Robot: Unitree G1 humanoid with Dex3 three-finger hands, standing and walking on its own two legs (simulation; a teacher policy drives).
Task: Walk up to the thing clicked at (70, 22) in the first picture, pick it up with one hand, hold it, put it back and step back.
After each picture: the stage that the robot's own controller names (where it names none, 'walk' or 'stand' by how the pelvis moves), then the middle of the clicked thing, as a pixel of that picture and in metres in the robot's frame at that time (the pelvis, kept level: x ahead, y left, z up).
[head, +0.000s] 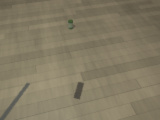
stand; (70, 24) +1.80 +0.18 -0.72
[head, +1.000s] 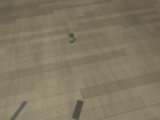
walk; (71, 38) +1.66 +0.28 -0.72
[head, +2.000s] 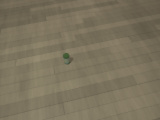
walk; (66, 58) +1.12 +0.28 -0.72
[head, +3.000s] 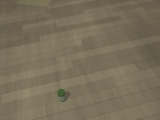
walk; (62, 95) +0.71 +0.26 -0.72
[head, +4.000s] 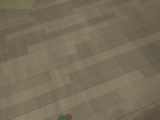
walk; out of the picture +0.41 +0.25 -0.70
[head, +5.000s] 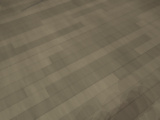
stand; out of the picture +0.33 +0.27 -0.71
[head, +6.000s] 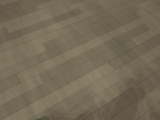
stand; out of the picture +0.36 +0.30 -0.70
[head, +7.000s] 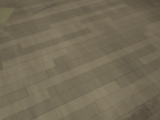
stand; out of the picture +0.37 +0.30 -0.72
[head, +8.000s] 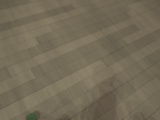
walk; out of the picture +0.37 +0.28 -0.68
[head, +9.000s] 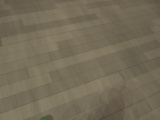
walk; out of the picture +0.37 +0.19 -0.69
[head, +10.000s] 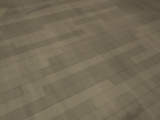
stand; out of the picture +0.40 +0.28 -0.72
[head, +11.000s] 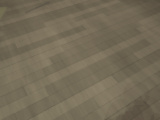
stand; out of the picture +0.38 +0.29 -0.72
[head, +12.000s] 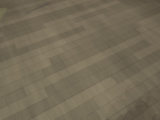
stand; out of the picture +0.37 +0.30 -0.73
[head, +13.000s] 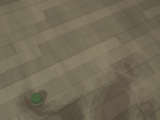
go down; (37, 99) +0.40 +0.28 -0.57
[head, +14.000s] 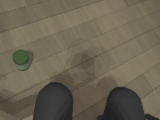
go down; (21, 61) +0.44 +0.29 -0.31
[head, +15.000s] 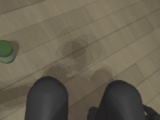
go down; (5, 52) +0.44 +0.31 -0.29
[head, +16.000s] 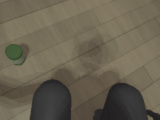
go down; (16, 55) +0.45 +0.30 -0.31
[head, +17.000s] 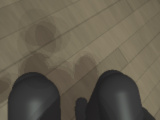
close in; out of the picture +0.43 +0.33 -0.24
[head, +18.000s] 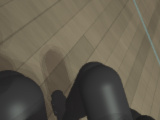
close; out of the picture +0.42 +0.35 -0.23
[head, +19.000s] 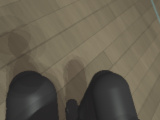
lift; out of the picture +0.39 +0.32 -0.18
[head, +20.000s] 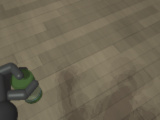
lift; (27, 87) +0.33 +0.20 -0.02
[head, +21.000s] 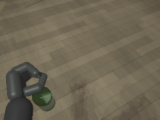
hold; (44, 99) +0.34 +0.16 -0.06
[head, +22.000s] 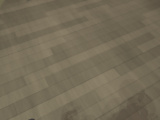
close in; out of the picture +0.00 +0.02 -0.69
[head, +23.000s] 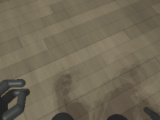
hold; out of the picture +0.04 +0.01 -0.54
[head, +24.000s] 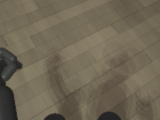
crouch; out of the picture +0.04 -0.03 -0.54
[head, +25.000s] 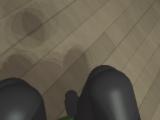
lower; out of the picture +0.12 -0.07 -0.27
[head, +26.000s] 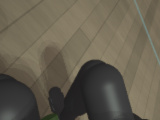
lower; out of the picture +0.14 -0.08 -0.25
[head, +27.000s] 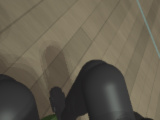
lower; out of the picture +0.13 -0.07 -0.25
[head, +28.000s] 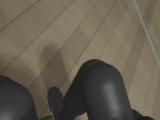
lower; out of the picture +0.13 -0.06 -0.25
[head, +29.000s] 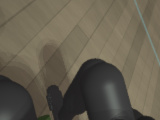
loosen; out of the picture +0.13 -0.05 -0.25
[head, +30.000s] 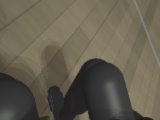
lift; out of the picture +0.13 -0.05 -0.26
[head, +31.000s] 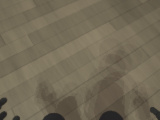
stand; out of the picture +0.05 -0.04 -0.55
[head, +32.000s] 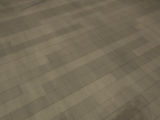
stand; out of the picture +0.00 -0.04 -0.68
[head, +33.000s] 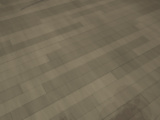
stand; out of the picture +0.00 -0.04 -0.68
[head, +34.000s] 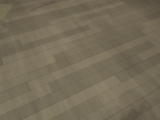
stand; out of the picture +0.02 -0.04 -0.73
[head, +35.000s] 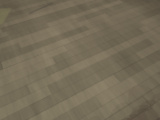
stand; out of the picture +0.02 -0.01 -0.75
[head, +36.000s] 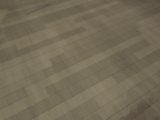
stand; out of the picture +0.00 +0.00 -0.75
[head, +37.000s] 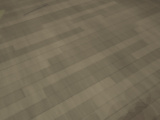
walk; out of the picture +0.00 +0.01 -0.75
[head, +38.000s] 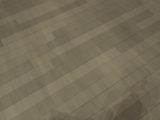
walk; out of the picture +0.13 -0.02 -0.73
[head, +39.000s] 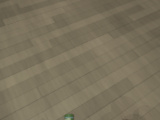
walk; out of the picture +0.38 +0.07 -0.73
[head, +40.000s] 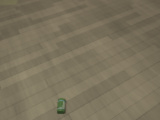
stand; (61, 106) +0.63 +0.25 -0.73
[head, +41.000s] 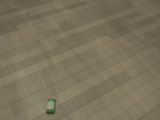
stand; (50, 106) +0.60 +0.28 -0.75
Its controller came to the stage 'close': yes
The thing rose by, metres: 0.71
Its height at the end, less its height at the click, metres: -0.02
